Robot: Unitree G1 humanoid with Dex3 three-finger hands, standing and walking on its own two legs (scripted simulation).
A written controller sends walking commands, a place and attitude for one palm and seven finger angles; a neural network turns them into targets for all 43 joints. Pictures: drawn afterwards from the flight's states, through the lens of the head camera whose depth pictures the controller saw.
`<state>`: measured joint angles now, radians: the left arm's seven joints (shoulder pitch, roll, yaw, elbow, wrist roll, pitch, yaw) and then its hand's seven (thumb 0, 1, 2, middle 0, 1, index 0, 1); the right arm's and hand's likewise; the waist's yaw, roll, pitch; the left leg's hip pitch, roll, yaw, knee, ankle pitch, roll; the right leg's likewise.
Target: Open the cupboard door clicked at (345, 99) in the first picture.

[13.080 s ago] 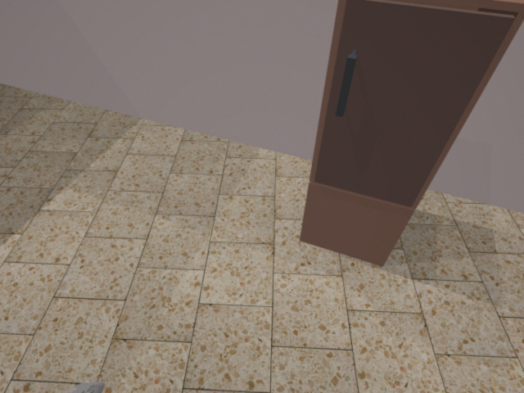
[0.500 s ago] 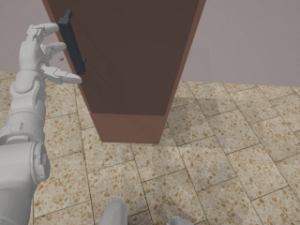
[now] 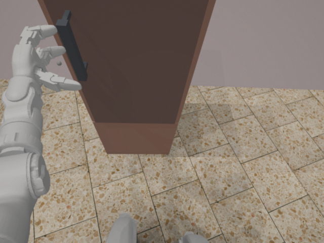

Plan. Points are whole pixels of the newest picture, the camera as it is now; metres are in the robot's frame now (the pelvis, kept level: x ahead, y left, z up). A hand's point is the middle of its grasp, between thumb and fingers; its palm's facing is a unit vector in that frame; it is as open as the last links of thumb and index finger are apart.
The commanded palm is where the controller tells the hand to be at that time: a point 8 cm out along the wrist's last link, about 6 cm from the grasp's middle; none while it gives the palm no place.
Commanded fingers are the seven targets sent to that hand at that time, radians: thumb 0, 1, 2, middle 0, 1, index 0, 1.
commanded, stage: move the hooked fingers beside the handle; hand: left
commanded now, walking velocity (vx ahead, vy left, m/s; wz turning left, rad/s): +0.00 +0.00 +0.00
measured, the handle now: (75, 48) +0.55 +0.21 +0.12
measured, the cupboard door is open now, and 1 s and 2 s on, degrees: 0 0 0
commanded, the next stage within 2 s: none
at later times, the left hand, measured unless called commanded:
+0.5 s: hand (65, 63) +0.49 +0.22 +0.12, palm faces +0.01 -1.00 +0.01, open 14.5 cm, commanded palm +0.48 +0.27 +0.12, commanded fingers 0.00 -0.50 0.30 -0.30 -1.20 -0.30 -1.20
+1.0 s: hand (47, 63) +0.49 +0.25 +0.13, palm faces +0.03 -1.00 +0.02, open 14.0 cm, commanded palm +0.47 +0.30 +0.12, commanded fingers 0.00 -0.50 0.30 -0.30 -1.20 -0.30 -1.20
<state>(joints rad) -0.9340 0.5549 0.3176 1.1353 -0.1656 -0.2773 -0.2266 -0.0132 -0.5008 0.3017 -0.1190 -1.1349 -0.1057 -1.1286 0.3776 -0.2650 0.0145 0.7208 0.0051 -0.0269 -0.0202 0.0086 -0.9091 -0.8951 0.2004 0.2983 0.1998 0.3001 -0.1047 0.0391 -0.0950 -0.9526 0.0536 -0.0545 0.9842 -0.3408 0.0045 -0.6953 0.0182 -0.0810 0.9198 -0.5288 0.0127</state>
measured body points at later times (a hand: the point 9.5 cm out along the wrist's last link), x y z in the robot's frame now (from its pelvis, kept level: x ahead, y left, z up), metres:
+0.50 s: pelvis +0.00 -0.01 +0.00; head +0.10 +0.01 +0.44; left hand +0.49 +0.27 +0.13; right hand +0.02 -0.28 -0.11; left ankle +0.07 +0.11 -0.68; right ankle -0.05 -0.14 -0.68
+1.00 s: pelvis +0.00 -0.01 +0.00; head +0.10 +0.01 +0.44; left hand +0.48 +0.31 +0.13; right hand -0.01 -0.29 -0.11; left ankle +0.07 +0.11 -0.68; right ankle -0.05 -0.14 -0.68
